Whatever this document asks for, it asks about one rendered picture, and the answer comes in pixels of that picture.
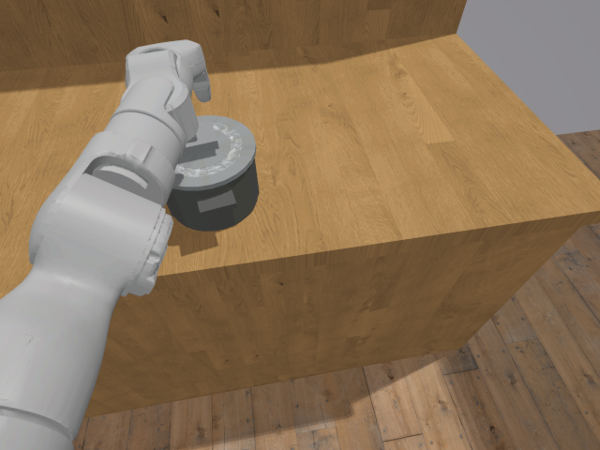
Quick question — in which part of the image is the knob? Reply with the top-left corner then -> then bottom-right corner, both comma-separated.
184,121 -> 219,156

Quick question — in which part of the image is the lid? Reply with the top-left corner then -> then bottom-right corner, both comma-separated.
173,115 -> 256,191

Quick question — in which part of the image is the left robot upper arm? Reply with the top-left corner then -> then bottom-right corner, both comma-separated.
0,173 -> 173,450

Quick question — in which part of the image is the left robot hand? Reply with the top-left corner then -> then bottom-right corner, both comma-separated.
126,39 -> 211,143

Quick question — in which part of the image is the left robot forearm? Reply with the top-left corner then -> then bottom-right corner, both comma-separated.
29,46 -> 199,264

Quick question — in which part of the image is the table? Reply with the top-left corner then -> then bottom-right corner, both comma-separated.
0,0 -> 600,418

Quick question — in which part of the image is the pot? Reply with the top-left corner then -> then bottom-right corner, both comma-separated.
166,158 -> 260,232

